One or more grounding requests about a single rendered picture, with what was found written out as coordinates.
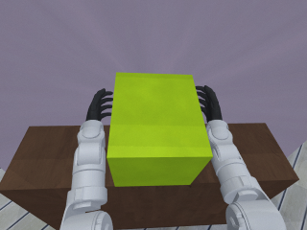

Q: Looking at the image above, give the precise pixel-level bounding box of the left robot forearm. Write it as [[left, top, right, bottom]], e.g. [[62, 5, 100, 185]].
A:
[[59, 120, 107, 230]]

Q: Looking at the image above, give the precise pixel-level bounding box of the pedestal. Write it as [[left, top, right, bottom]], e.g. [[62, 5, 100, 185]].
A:
[[0, 123, 299, 230]]

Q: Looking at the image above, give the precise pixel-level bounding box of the robot left upper arm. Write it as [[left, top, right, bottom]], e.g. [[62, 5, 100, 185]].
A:
[[60, 210, 113, 230]]

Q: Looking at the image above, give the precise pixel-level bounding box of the carton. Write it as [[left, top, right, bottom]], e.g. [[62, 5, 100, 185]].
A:
[[106, 72, 213, 187]]

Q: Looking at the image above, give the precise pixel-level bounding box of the left robot hand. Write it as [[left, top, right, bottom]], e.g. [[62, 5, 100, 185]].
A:
[[85, 88, 113, 121]]

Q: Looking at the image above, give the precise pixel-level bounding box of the robot right upper arm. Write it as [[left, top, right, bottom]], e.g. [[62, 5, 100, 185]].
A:
[[225, 199, 286, 230]]

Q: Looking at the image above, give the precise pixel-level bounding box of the right robot forearm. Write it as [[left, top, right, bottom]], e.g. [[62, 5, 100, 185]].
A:
[[205, 120, 287, 230]]

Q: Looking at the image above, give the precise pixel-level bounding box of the right robot hand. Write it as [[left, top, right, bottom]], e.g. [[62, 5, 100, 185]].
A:
[[195, 85, 223, 123]]

